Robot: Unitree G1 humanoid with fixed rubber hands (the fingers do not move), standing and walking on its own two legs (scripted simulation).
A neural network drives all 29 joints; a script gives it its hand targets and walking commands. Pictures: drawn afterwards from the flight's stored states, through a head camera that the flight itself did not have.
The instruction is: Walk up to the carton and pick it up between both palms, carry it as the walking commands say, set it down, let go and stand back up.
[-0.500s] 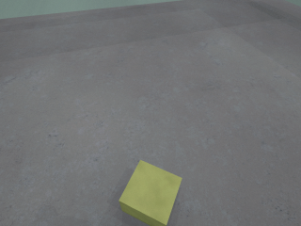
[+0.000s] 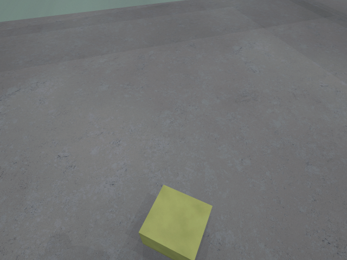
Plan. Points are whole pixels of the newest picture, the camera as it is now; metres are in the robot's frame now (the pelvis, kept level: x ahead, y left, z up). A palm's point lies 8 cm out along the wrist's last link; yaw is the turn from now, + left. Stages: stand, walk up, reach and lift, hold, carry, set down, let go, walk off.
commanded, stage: walk up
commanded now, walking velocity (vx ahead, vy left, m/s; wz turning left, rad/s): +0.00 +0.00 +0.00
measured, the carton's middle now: (176, 225) +0.40 -0.02 -0.67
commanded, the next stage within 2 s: none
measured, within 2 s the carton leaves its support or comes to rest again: neither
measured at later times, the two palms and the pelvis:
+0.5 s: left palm out of the picture +0.01 +0.39 -0.14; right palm out of the picture +0.07 -0.16 -0.14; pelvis +0.01 +0.11 -0.02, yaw -13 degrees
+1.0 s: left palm (75, 239) +0.21 +0.26 -0.13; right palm out of the picture -0.10 -0.14 -0.15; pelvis +0.02 +0.09 +0.00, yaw -20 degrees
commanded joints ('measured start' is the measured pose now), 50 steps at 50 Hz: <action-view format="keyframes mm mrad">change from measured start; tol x32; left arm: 1 99 69 6 -2 -1 0 4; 8 432 349 87 33 38 26 58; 50 -144 232 43 -252 -1 -5 -37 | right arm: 1 61 -81 -5 -5 2 -7 2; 50 142 -174 -32 -191 -6 33 33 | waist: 1 2 -33 25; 19 -24 -323 -42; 23 -86 345 -204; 50 -34 -131 -89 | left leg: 1 -23 123 -85 -34 488 23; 6 -29 134 -26 22 381 -13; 9 -551 66 -148 876 -226 -88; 20 90 -16 67 38 74 -94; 23 35 452 -335 -47 565 144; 31 98 437 -277 12 819 176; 42 -120 261 6 142 528 -2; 45 -413 102 -4 499 -305 -71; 50 -312 101 -75 564 -158 -75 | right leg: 1 -7 -83 60 -35 472 -18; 6 -53 -84 73 -17 383 -15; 8 122 -538 566 65 1305 -252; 12 -62 -279 402 -22 326 -153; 18 -248 -220 325 26 546 -114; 23 -555 14 169 710 -374 32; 39 -358 8 119 309 -109 -6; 43 125 -89 217 -57 216 -76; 50 -31 -201 231 9 922 -195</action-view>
